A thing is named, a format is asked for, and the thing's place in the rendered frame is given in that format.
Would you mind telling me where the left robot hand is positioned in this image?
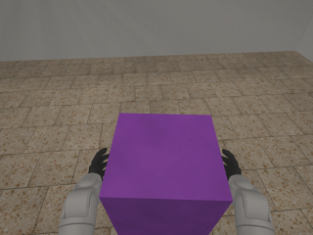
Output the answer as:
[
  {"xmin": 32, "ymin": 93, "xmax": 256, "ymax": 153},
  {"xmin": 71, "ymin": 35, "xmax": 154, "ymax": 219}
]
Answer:
[{"xmin": 88, "ymin": 148, "xmax": 110, "ymax": 181}]

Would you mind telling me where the robot left forearm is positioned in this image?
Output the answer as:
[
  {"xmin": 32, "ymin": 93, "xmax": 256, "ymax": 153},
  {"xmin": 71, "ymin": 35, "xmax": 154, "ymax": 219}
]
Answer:
[{"xmin": 58, "ymin": 172, "xmax": 103, "ymax": 235}]

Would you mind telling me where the robot right forearm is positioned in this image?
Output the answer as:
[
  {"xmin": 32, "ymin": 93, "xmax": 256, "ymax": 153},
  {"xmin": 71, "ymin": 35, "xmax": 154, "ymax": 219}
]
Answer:
[{"xmin": 228, "ymin": 174, "xmax": 275, "ymax": 235}]

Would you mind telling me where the right robot hand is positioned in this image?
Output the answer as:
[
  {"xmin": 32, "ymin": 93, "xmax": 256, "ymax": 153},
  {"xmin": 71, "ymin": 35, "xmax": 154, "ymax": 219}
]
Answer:
[{"xmin": 221, "ymin": 149, "xmax": 242, "ymax": 181}]

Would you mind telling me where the carton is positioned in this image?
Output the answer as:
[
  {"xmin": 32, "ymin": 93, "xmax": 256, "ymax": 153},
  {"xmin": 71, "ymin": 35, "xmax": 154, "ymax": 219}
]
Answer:
[{"xmin": 99, "ymin": 113, "xmax": 233, "ymax": 235}]

